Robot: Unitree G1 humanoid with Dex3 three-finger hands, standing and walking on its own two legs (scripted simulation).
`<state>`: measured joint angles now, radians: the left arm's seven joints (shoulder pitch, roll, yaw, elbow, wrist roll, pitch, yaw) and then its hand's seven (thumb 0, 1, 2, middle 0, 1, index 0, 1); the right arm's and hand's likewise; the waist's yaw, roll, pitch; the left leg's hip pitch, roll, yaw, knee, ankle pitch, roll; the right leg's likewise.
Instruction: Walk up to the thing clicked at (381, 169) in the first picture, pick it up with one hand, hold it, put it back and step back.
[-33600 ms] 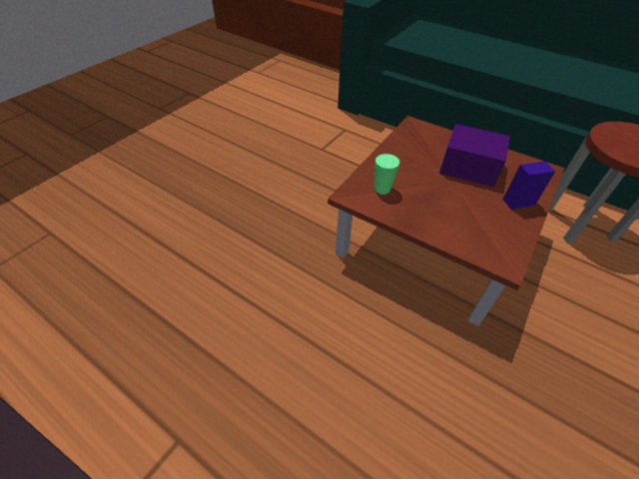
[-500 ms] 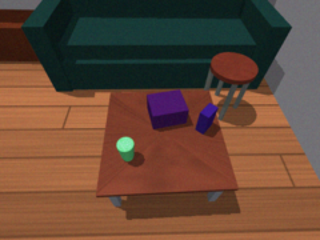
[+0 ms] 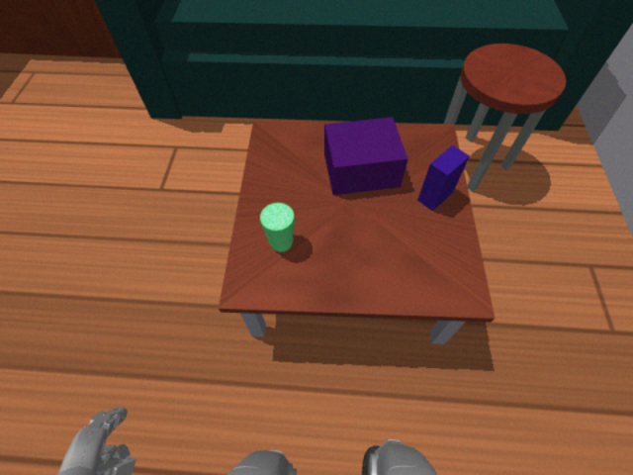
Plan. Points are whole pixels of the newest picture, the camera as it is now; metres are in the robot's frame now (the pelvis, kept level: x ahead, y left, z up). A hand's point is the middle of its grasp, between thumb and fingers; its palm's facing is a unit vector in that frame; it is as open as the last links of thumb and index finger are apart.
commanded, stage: step back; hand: left
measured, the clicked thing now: (279, 230) +0.67 +0.12 -0.37
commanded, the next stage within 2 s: none
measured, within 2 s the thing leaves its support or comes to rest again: neither
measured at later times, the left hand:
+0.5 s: hand out of the picture -0.02 +0.29 -0.15, palm faces -0.13 -0.89 -0.43, open 7.4 cm
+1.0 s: hand out of the picture -0.12 +0.30 -0.14, palm faces -0.08 -0.93 -0.35, open 7.4 cm
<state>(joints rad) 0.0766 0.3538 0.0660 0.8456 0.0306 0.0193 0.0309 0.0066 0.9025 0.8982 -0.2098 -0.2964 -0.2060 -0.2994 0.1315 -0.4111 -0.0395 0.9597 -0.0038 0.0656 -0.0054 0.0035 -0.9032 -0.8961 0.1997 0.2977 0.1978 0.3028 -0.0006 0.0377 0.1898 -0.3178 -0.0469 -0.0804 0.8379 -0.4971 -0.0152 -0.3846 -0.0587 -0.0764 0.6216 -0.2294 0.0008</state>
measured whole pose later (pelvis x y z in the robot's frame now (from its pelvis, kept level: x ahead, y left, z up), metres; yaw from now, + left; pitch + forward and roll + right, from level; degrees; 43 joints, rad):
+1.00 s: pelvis -0.27 +0.05 +0.01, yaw -4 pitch -2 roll -1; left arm 0.10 0.38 0.07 0.81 0.02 0.08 0.01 0.01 0.91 0.90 -0.21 -0.30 -0.20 -0.30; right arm 0.20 -0.36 -0.04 0.90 -0.04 0.03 0.00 0.01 -0.90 -0.90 0.20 0.30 0.20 0.30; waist -0.03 -0.03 0.16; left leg -0.27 0.00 -0.05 0.60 -0.29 0.02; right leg -0.49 0.10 0.13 1.11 -0.50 -0.02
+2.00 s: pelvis -0.55 +0.03 +0.01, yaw -6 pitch -3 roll +0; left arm 0.28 0.35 0.06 1.00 0.05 -0.01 0.00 0.01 0.90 0.90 -0.21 -0.30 -0.21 -0.30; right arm 0.20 -0.40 -0.06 0.94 -0.02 0.02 0.02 0.00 -0.90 -0.90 0.20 0.30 0.20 0.30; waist 0.03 0.04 0.04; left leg -0.39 -0.01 -0.07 0.79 -0.40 -0.01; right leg -0.14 0.01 0.03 0.54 -0.35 -0.02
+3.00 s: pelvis -0.50 +0.04 +0.02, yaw -4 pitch -3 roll +0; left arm 0.05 0.34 0.01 1.11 0.01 -0.01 0.00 0.01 0.91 0.90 -0.21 -0.30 -0.20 -0.30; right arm 0.09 -0.35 0.00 1.10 0.00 -0.02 0.01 0.00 -0.90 -0.90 0.20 0.30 0.20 0.30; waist 0.00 -0.01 0.07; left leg -0.09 0.00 -0.01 0.37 -0.23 -0.01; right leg -0.15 -0.03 -0.02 0.39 -0.19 0.02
